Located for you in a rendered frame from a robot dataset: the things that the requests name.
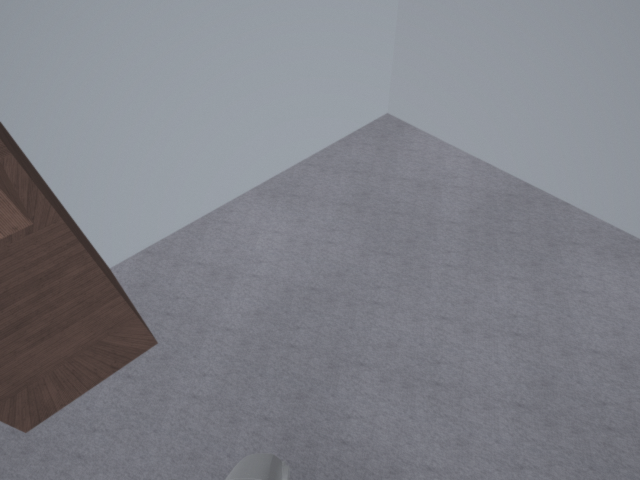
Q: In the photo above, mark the drawer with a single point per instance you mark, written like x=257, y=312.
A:
x=13, y=215

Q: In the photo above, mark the cabinet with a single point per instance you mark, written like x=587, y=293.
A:
x=66, y=324

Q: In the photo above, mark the robot left thigh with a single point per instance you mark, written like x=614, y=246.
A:
x=260, y=466

